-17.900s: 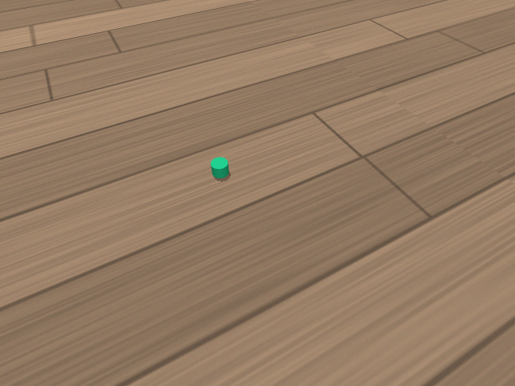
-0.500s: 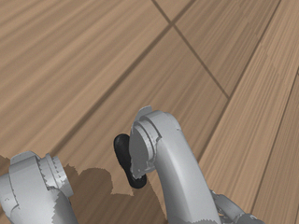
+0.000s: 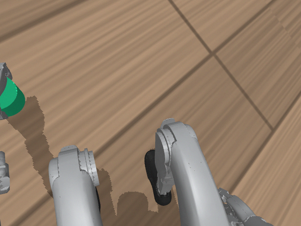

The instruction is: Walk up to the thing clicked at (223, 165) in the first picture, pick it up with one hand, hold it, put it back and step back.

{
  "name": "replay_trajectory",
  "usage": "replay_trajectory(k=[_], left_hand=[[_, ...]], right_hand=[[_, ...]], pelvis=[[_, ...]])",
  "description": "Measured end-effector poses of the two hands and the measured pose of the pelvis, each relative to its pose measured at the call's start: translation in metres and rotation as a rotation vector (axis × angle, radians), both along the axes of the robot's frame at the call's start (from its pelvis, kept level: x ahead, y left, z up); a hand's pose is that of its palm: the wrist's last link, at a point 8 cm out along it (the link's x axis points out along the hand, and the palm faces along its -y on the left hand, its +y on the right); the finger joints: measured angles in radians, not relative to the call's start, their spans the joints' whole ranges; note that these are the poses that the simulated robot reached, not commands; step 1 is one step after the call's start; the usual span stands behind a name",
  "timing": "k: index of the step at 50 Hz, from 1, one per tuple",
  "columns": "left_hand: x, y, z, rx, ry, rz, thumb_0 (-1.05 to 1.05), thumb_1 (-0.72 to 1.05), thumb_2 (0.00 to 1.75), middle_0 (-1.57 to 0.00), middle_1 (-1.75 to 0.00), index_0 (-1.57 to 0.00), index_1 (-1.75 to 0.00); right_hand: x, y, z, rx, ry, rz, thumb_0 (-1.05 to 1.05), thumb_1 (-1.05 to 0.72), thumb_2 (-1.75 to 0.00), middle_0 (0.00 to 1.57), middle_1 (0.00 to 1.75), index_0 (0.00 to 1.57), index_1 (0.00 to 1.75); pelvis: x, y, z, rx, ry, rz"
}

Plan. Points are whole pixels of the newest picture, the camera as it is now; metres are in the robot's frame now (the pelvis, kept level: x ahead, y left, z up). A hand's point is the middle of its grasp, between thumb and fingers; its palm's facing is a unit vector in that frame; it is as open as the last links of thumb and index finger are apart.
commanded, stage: settle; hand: left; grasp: from above
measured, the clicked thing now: (0, 96) +0.47 +0.31 -0.22
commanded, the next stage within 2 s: lift in 0.16 s
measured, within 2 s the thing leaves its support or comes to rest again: neither
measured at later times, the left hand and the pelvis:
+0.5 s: hand out of the picture +0.46 +0.30 -0.14, palm faces -0.44 -0.10 -0.89, open 11.7 cm; pelvis +0.00 -0.01 +0.03, yaw +2 degrees
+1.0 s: hand out of the picture +0.39 +0.31 +0.01, palm faces -0.44 -0.11 -0.89, open 11.7 cm; pelvis +0.00 +0.00 +0.13, yaw +6 degrees
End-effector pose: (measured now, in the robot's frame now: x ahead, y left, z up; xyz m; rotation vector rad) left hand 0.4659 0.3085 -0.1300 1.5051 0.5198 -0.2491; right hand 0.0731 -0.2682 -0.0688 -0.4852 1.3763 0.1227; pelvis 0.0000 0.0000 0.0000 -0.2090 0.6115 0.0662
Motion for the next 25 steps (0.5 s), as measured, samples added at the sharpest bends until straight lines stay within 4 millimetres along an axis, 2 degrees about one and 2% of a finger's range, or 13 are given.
replay_trajectory(k=[5,10,18,25], left_hand=[[-0.004,-0.006,0.01,-0.011,0.024,-0.019,0.0,-0.29,0.83,-0.49,-0.93,-0.44,-0.91],[-0.002,-0.01,0.015,-0.02,0.006,-0.03,0.0,-0.3,0.83,-0.51,-0.91,-0.45,-0.89],[0.003,-0.007,0.028,-0.01,-0.042,-0.022,-0.01,-0.3,0.82,-0.53,-0.88,-0.47,-0.87],[-0.002,-0.003,0.052,-0.021,-0.028,0.022,-0.01,-0.28,0.79,-0.55,-0.84,-0.48,-0.85]], right_hand=[[-0.001,-0.003,-0.004,0.001,-0.003,-0.013,0.0,-0.91,-0.9,0.2,0.3,0.2,0.3],[-0.013,-0.012,-0.002,-0.035,0.014,-0.037,0.0,-0.91,-0.9,0.2,0.3,0.2,0.3],[-0.035,-0.024,0.008,-0.101,0.062,-0.097,0.0,-0.91,-0.9,0.2,0.3,0.2,0.3],[-0.038,-0.022,0.02,-0.107,0.067,-0.161,0.0,-0.91,-0.9,0.2,0.3,0.2,0.3]], pelvis=[[-0.003,-0.005,0.004,0.02,-0.006,0.007],[-0.006,-0.009,0.004,0.029,-0.01,0.007],[-0.008,-0.011,0.009,0.035,0.005,0.006],[-0.004,-0.007,0.025,0.04,0.033,0.012]])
